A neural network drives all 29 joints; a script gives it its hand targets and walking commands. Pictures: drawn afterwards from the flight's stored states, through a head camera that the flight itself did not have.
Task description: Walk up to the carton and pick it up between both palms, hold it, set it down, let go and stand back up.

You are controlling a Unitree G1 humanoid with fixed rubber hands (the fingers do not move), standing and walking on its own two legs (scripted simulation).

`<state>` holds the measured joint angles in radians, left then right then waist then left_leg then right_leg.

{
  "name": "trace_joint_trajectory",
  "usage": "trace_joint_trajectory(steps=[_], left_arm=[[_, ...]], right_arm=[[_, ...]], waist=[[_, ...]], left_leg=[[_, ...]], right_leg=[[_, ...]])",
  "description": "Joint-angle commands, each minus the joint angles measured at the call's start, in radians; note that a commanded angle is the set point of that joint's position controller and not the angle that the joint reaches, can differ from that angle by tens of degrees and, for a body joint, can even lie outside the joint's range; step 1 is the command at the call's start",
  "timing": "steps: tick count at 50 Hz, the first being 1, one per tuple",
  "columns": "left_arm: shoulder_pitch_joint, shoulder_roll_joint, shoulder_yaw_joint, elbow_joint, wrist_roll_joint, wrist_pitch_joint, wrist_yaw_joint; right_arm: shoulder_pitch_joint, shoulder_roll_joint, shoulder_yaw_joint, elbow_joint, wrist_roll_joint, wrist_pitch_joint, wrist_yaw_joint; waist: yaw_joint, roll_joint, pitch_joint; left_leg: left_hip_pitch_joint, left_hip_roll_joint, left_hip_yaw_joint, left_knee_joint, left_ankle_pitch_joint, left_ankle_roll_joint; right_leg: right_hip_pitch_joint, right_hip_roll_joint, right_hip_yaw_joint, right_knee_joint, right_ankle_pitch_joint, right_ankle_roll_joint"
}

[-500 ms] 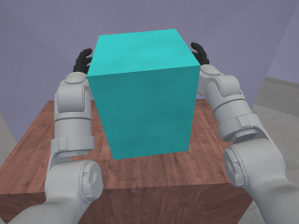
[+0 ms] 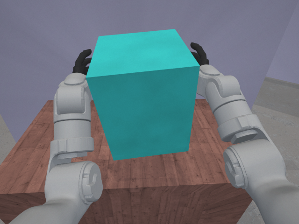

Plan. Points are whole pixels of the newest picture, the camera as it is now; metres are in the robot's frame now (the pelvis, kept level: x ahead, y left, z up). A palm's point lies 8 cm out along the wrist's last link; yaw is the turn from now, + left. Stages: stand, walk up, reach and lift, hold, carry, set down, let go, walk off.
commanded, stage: hold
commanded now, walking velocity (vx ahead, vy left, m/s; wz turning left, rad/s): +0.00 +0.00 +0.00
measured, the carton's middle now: (144, 94) +0.37 +0.00 +0.24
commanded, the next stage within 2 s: none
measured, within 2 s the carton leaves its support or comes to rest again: neither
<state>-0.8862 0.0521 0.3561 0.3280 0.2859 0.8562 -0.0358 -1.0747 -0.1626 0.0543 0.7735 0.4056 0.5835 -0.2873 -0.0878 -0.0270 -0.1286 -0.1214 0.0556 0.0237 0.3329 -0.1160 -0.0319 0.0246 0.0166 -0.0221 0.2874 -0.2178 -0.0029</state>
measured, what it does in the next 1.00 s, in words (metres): stands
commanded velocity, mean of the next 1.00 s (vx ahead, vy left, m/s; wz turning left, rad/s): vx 0.00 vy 0.00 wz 0.00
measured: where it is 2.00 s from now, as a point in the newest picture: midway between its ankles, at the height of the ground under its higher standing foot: outside the picture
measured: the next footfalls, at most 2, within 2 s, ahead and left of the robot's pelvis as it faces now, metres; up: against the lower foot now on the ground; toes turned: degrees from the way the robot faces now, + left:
none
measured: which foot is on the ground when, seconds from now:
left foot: down 0.00-1.00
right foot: down 0.00-1.00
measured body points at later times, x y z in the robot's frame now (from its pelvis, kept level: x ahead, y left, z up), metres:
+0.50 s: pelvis +0.00 +0.00 +0.00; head -0.09 +0.02 +0.44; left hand +0.38 +0.16 +0.29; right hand +0.38 -0.14 +0.30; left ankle +0.05 +0.14 -0.75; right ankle -0.03 -0.11 -0.75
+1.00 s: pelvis +0.00 +0.00 +0.00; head -0.09 +0.02 +0.44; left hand +0.38 +0.16 +0.29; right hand +0.38 -0.14 +0.30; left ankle +0.05 +0.14 -0.75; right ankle -0.03 -0.11 -0.75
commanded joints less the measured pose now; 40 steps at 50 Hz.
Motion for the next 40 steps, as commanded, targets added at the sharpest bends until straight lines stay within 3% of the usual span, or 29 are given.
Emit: trace_joint_trajectory(steps=[1, 14, 22, 33, 40], left_arm=[[-0.729, -0.508, -0.371, -0.101, -0.183, -0.066, -0.130], [-0.698, -0.497, -0.340, -0.050, -0.166, -0.061, -0.135], [-0.722, -0.520, -0.378, -0.099, -0.189, -0.067, -0.129], [-0.718, -0.507, -0.358, -0.074, -0.178, -0.064, -0.130], [-0.700, -0.504, -0.349, -0.078, -0.171, -0.061, -0.136]], right_arm=[[-0.682, 0.613, 0.189, -0.266, 0.140, -0.018, 0.124], [-0.678, 0.599, 0.181, -0.242, 0.126, -0.016, 0.127], [-0.685, 0.611, 0.187, -0.282, 0.141, -0.022, 0.123], [-0.691, 0.608, 0.180, -0.262, 0.132, -0.018, 0.127], [-0.677, 0.609, 0.191, -0.269, 0.137, -0.016, 0.121]], waist=[[0.000, 0.061, -0.267], [0.009, 0.032, -0.224], [-0.006, 0.066, -0.279], [0.004, 0.043, -0.249], [0.006, 0.037, -0.250]], left_leg=[[0.264, -0.084, -0.005, 0.018, 0.181, -0.004], [0.260, -0.083, -0.001, 0.008, 0.162, 0.005], [0.279, -0.084, -0.006, 0.027, 0.200, -0.008], [0.265, -0.083, -0.005, 0.014, 0.165, 0.002], [0.274, -0.086, -0.004, 0.018, 0.192, 0.000]], right_leg=[[-0.158, 0.058, 0.006, -0.062, 0.201, 0.085], [-0.170, 0.058, 0.009, -0.075, 0.184, 0.081], [-0.162, 0.061, 0.006, -0.063, 0.218, 0.082], [-0.170, 0.060, 0.005, -0.070, 0.176, 0.083], [-0.151, 0.060, 0.007, -0.065, 0.224, 0.086]])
